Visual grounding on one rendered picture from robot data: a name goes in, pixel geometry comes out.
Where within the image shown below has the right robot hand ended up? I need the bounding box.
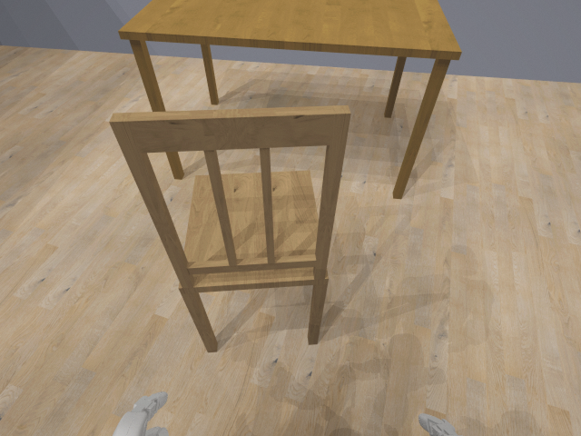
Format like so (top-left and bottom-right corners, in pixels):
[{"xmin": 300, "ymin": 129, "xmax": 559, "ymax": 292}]
[{"xmin": 419, "ymin": 413, "xmax": 462, "ymax": 436}]

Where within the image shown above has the table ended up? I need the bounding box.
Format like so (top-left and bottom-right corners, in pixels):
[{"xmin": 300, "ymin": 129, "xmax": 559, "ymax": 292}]
[{"xmin": 118, "ymin": 0, "xmax": 462, "ymax": 199}]

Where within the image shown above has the chair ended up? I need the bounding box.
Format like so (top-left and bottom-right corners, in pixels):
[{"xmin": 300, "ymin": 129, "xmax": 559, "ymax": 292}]
[{"xmin": 109, "ymin": 105, "xmax": 351, "ymax": 352}]

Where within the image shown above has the left robot hand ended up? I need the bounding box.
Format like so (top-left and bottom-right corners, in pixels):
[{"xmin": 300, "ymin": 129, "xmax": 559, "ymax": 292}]
[{"xmin": 113, "ymin": 391, "xmax": 169, "ymax": 436}]

